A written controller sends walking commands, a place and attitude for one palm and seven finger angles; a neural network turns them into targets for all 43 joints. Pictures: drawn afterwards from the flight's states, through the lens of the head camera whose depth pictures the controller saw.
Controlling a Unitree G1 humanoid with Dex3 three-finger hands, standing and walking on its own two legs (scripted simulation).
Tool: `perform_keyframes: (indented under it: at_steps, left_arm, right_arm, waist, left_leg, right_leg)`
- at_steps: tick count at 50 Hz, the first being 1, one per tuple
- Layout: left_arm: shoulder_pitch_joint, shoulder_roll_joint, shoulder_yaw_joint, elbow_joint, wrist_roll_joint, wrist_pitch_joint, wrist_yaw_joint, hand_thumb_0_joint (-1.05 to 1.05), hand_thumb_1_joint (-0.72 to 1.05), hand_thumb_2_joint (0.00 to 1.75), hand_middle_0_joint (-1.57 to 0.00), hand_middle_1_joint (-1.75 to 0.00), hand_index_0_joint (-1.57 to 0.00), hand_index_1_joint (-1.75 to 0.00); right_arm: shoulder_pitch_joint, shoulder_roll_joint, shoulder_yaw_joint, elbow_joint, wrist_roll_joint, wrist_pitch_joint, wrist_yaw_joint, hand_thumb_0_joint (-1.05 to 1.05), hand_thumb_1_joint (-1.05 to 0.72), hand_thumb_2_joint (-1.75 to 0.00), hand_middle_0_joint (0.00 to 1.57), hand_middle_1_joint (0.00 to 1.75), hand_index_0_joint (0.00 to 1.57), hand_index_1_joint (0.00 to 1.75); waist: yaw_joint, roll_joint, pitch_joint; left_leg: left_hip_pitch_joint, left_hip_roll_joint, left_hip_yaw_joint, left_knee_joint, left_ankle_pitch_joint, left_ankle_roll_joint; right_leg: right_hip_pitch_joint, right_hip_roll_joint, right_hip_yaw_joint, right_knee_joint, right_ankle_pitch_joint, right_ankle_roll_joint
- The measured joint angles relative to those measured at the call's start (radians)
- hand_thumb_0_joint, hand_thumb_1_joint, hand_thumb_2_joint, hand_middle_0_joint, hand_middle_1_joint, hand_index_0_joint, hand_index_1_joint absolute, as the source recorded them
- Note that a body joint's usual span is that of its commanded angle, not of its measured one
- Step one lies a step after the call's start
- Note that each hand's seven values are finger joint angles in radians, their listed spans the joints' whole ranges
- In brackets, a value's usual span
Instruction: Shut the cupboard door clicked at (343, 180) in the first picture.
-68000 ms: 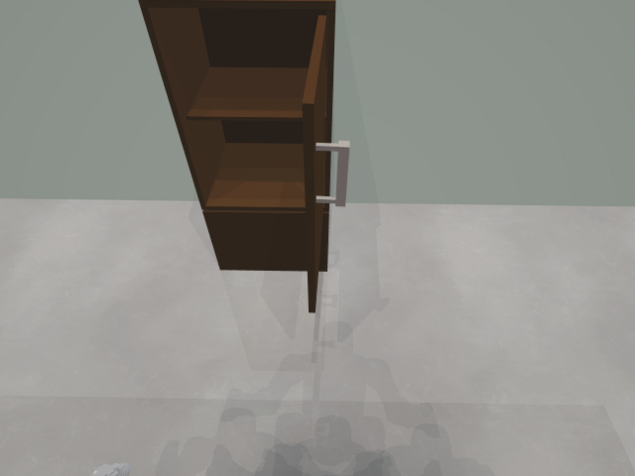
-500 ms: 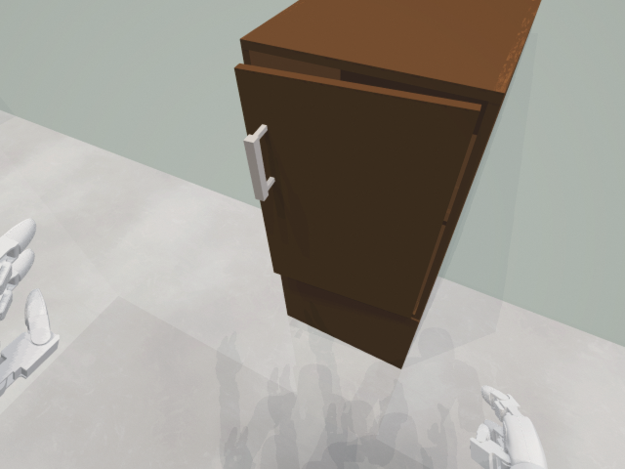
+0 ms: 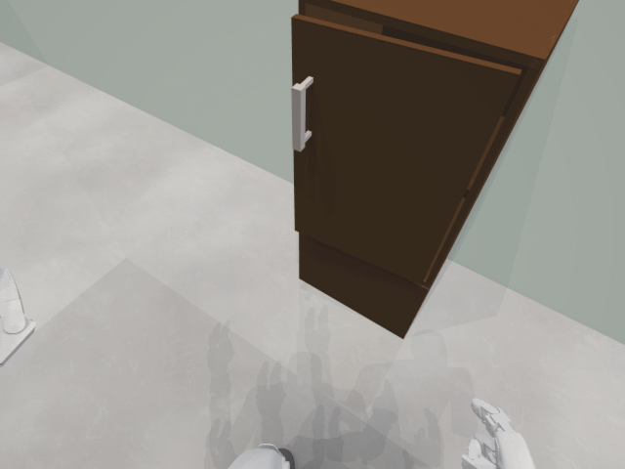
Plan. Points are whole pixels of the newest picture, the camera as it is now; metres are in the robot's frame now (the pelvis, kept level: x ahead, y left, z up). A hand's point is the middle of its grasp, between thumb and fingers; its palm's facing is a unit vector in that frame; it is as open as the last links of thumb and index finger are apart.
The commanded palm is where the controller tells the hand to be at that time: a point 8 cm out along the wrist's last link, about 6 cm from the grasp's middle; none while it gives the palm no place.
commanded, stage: step back with the hand held close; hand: left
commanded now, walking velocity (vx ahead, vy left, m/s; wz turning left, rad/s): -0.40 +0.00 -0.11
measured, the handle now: (303, 114) +0.75 +0.08 +0.03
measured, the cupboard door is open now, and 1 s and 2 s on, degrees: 5 5 5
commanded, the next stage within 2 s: stop stepping back and stand still in 0.28 s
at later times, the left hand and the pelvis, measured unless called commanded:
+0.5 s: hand out of the picture +0.06 +0.30 +0.18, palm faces +0.44 -0.81 -0.39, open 7.4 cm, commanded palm +0.03 +0.34 +0.19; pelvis -0.12 +0.04 +0.00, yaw -2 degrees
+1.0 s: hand out of the picture +0.03 +0.34 +0.18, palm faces +0.42 -0.81 -0.40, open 7.4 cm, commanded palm -0.02 +0.37 +0.19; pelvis -0.19 +0.08 +0.00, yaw -5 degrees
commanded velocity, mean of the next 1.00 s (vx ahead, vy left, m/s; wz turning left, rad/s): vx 0.00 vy -0.03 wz -0.04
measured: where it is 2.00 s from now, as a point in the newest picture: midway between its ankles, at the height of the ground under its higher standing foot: outside the picture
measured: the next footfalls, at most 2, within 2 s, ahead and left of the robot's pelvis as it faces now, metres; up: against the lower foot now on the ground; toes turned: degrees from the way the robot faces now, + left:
right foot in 0.34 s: -0.11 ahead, -0.10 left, +0.00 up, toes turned +1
left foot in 0.52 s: -0.02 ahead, +0.13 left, -0.01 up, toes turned +0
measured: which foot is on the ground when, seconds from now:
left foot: down 0.00-0.34, up 0.36-0.50, down 0.52-0.78, up 0.80-1.00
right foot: down 0.00-0.14, up 0.16-0.32, down 0.34-0.56, up 0.58-0.76, down 0.78-1.00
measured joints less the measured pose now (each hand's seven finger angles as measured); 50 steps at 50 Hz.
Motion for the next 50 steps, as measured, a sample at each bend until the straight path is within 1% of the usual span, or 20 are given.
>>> perform_keyframes:
  at_steps: [2, 5, 8, 10, 12, 14, 17, 19, 21, 22, 24, 26, 29, 32, 36, 38, 39, 41, 45, 50]
  left_arm:
    - [0.019, 0.001, -0.015, -0.017, -0.001, -0.002, 0.004, 0.01, 0.89, 0.90, -0.21, -0.30, -0.21, -0.30]
    - [0.001, 0.010, -0.038, -0.012, 0.000, -0.008, 0.004, 0.01, 0.88, 0.90, -0.21, -0.30, -0.21, -0.30]
    - [-0.055, 0.022, -0.030, 0.043, 0.012, -0.027, -0.001, 0.01, 0.88, 0.90, -0.21, -0.30, -0.21, -0.30]
    - [-0.107, 0.024, -0.011, 0.094, 0.022, -0.030, -0.008, 0.01, 0.88, 0.90, -0.21, -0.31, -0.21, -0.30]
    - [-0.146, 0.033, 0.003, 0.122, 0.016, -0.021, -0.016, 0.01, 0.88, 0.90, -0.21, -0.30, -0.21, -0.30]
    - [-0.147, 0.047, 0.017, 0.099, -0.001, -0.013, -0.018, 0.01, 0.89, 0.90, -0.21, -0.30, -0.21, -0.30]
    - [-0.067, 0.073, 0.048, 0.001, -0.027, -0.018, -0.011, 0.01, 0.89, 0.90, -0.21, -0.30, -0.21, -0.30]
    - [-0.023, 0.042, 0.015, -0.045, -0.016, -0.030, -0.007, 0.01, 0.89, 0.90, -0.21, -0.30, -0.20, -0.30]
    - [0.012, 0.025, -0.033, -0.061, -0.001, -0.028, -0.011, 0.01, 0.89, 0.90, -0.21, -0.30, -0.21, -0.30]
    - [0.024, 0.021, -0.044, -0.065, 0.003, -0.020, -0.012, 0.01, 0.89, 0.90, -0.21, -0.30, -0.21, -0.30]
    - [0.026, 0.015, -0.047, -0.055, 0.005, -0.003, -0.006, 0.01, 0.88, 0.90, -0.21, -0.30, -0.21, -0.30]
    - [-0.032, 0.008, -0.050, -0.014, 0.005, 0.017, 0.001, 0.01, 0.88, 0.90, -0.21, -0.31, -0.21, -0.30]
    - [-0.174, 0.001, -0.037, 0.100, 0.012, 0.042, 0.019, 0.01, 0.88, 0.90, -0.21, -0.31, -0.21, -0.30]
    - [-0.163, -0.004, -0.004, 0.133, 0.007, 0.082, 0.023, 0.01, 0.89, 0.90, -0.21, -0.30, -0.21, -0.30]
    - [-0.048, -0.013, -0.029, 0.029, 0.006, 0.101, 0.011, 0.01, 0.89, 0.90, -0.20, -0.30, -0.20, -0.30]
    - [0.017, 0.009, -0.037, -0.042, 0.008, 0.091, 0.006, 0.01, 0.89, 0.90, -0.20, -0.30, -0.20, -0.30]
    - [0.043, 0.030, -0.031, -0.074, 0.009, 0.084, 0.005, 0.01, 0.89, 0.90, -0.20, -0.30, -0.20, -0.30]
    - [0.054, 0.047, -0.032, -0.097, 0.011, 0.069, 0.000, 0.01, 0.89, 0.90, -0.21, -0.30, -0.20, -0.30]
    - [0.035, 0.062, -0.023, -0.024, 0.008, 0.043, 0.011, 0.01, 0.88, 0.90, -0.21, -0.31, -0.21, -0.30]
    - [-0.026, 0.010, -0.017, 0.097, 0.015, 0.058, 0.035, 0.00, 0.88, 0.90, -0.21, -0.31, -0.21, -0.30]
  right_arm:
    - [0.003, -0.003, -0.002, 0.016, -0.004, -0.005, -0.001, 0.01, -0.91, -0.90, 0.20, 0.30, 0.21, 0.30]
    - [0.007, -0.009, -0.006, 0.030, -0.001, -0.012, -0.013, 0.01, -0.91, -0.90, 0.20, 0.30, 0.21, 0.30]
    - [-0.001, -0.003, -0.004, 0.036, 0.002, -0.024, -0.024, 0.01, -0.91, -0.90, 0.20, 0.30, 0.21, 0.30]
    - [-0.009, 0.005, -0.005, 0.023, -0.004, -0.030, -0.026, 0.01, -0.91, -0.90, 0.20, 0.30, 0.21, 0.30]
    - [-0.012, 0.016, -0.010, 0.011, -0.009, -0.035, -0.019, 0.01, -0.91, -0.90, 0.20, 0.30, 0.21, 0.30]
    - [-0.016, 0.026, -0.011, 0.001, -0.008, -0.040, -0.004, 0.01, -0.91, -0.90, 0.20, 0.30, 0.21, 0.30]
    - [-0.042, 0.033, -0.010, -0.012, -0.006, -0.049, 0.021, 0.01, -0.91, -0.90, 0.20, 0.30, 0.21, 0.30]
    - [-0.068, 0.019, -0.013, 0.021, -0.009, -0.041, 0.027, 0.01, -0.91, -0.90, 0.20, 0.30, 0.21, 0.30]
    - [-0.050, 0.021, -0.011, 0.058, -0.007, -0.022, 0.029, 0.01, -0.91, -0.90, 0.20, 0.30, 0.21, 0.30]
    - [-0.035, 0.026, -0.006, 0.067, -0.006, -0.013, 0.026, 0.01, -0.91, -0.90, 0.20, 0.30, 0.21, 0.30]
    - [-0.002, 0.034, 0.010, 0.059, -0.005, -0.005, 0.012, 0.01, -0.91, -0.90, 0.20, 0.30, 0.21, 0.30]
    - [0.024, 0.015, 0.014, 0.036, -0.002, -0.023, -0.006, 0.01, -0.91, -0.90, 0.20, 0.30, 0.21, 0.30]
    - [0.000, 0.027, 0.014, 0.054, 0.004, -0.044, -0.026, 0.01, -0.91, -0.90, 0.20, 0.30, 0.21, 0.30]
    - [0.001, 0.056, 0.028, 0.046, -0.001, -0.052, -0.013, 0.01, -0.91, -0.90, 0.20, 0.30, 0.21, 0.30]
    - [0.050, 0.077, 0.037, 0.020, -0.010, -0.058, 0.012, 0.01, -0.91, -0.90, 0.20, 0.30, 0.21, 0.30]
    - [0.068, 0.077, 0.040, 0.005, -0.015, -0.050, 0.017, 0.01, -0.91, -0.90, 0.20, 0.30, 0.21, 0.30]
    - [0.072, 0.073, 0.040, -0.005, -0.019, -0.043, 0.018, 0.01, -0.90, -0.90, 0.20, 0.30, 0.21, 0.30]
    - [0.057, 0.050, 0.026, 0.011, -0.024, -0.021, 0.018, 0.01, -0.90, -0.90, 0.21, 0.30, 0.21, 0.30]
    - [0.085, 0.017, -0.001, 0.074, -0.011, 0.021, 0.010, 0.01, -0.91, -0.90, 0.20, 0.30, 0.21, 0.30]
    - [0.143, -0.027, -0.019, 0.092, -0.011, 0.015, -0.019, 0.01, -0.91, -0.90, 0.20, 0.30, 0.21, 0.30]
  waist:
    - [0.008, 0.004, -0.006]
    - [0.006, 0.022, -0.019]
    - [-0.010, 0.025, -0.028]
    - [-0.032, 0.034, -0.027]
    - [-0.050, 0.040, -0.031]
    - [-0.050, 0.026, -0.039]
    - [-0.017, -0.027, -0.047]
    - [0.011, -0.012, -0.018]
    - [0.042, -0.038, -0.034]
    - [0.058, -0.061, -0.049]
    - [0.066, -0.089, -0.079]
    - [0.043, -0.056, -0.095]
    - [0.020, -0.070, -0.039]
    - [-0.016, -0.070, -0.032]
    - [-0.046, -0.061, -0.056]
    - [-0.051, -0.074, -0.072]
    - [-0.048, -0.088, -0.080]
    - [-0.034, -0.065, -0.062]
    - [-0.027, -0.055, -0.084]
    - [-0.041, -0.046, -0.117]
  left_leg:
    - [0.011, 0.004, 0.003, -0.013, 0.034, -0.010]
    - [0.029, 0.017, 0.004, -0.030, 0.145, 0.015]
    - [0.032, 0.022, 0.006, -0.028, 0.133, 0.044]
    - [0.017, 0.031, 0.004, -0.040, 0.100, 0.053]
    - [-0.004, 0.044, 0.011, -0.081, 0.100, 0.050]
    - [-0.030, 0.053, 0.041, -0.130, 0.111, 0.031]
    - [-0.099, 0.048, 0.113, -0.128, 0.084, -0.014]
    - [-0.134, 0.045, 0.081, 0.030, -0.056, -0.052]
    - [-0.127, 0.002, 0.049, 0.225, -0.150, -0.064]
    - [-0.095, -0.013, 0.045, 0.261, -0.159, -0.064]
    - [0.014, -0.022, 0.031, 0.186, -0.120, -0.052]
    - [0.121, 0.001, -0.007, 0.021, -0.060, -0.030]
    - [0.117, -0.029, 0.005, 0.014, 0.012, 0.024]
    - [0.137, -0.016, 0.029, -0.056, 0.045, 0.022]
    - [0.151, 0.005, 0.045, -0.158, 0.035, 0.003]
    - [0.125, 0.001, 0.061, -0.153, -0.010, -0.009]
    - [0.091, -0.007, 0.075, -0.116, -0.048, -0.017]
    - [0.028, 0.007, 0.060, 0.030, -0.107, -0.032]
    - [-0.004, 0.011, 0.022, 0.249, -0.145, -0.039]
    - [0.129, 0.049, 0.026, 0.074, -0.119, -0.018]
  right_leg:
    - [0.005, 0.004, 0.007, -0.002, 0.010, 0.004]
    - [0.020, 0.016, 0.005, 0.001, 0.018, 0.016]
    - [0.016, 0.027, 0.013, 0.026, -0.039, 0.018]
    - [-0.004, 0.054, 0.007, 0.124, -0.081, 0.010]
    - [-0.002, 0.076, -0.020, 0.192, -0.112, -0.003]
    - [0.028, 0.078, -0.050, 0.172, -0.163, -0.022]
    - [0.091, 0.040, -0.050, -0.014, -0.149, -0.058]
    - [0.073, 0.045, -0.036, 0.009, -0.088, -0.050]
    - [0.075, 0.020, -0.007, 0.002, -0.065, -0.031]
    - [0.074, 0.005, 0.015, -0.006, -0.056, -0.022]
    - [0.063, -0.014, 0.042, -0.010, -0.043, -0.006]
    - [0.035, -0.004, 0.025, 0.022, -0.049, 0.010]
    - [0.019, -0.017, 0.048, 0.056, -0.072, 0.007]
    - [0.007, 0.001, 0.035, 0.090, -0.102, 0.000]
    - [0.066, 0.034, -0.046, 0.037, -0.116, -0.023]
    - [0.127, 0.034, -0.074, -0.065, -0.133, -0.050]
    - [0.149, 0.027, -0.060, -0.115, -0.147, -0.081]
    - [0.132, 0.037, -0.054, -0.123, -0.017, -0.110]
    - [0.152, 0.030, -0.045, -0.100, -0.024, -0.085]
    - [0.161, 0.002, -0.059, -0.036, -0.083, -0.056]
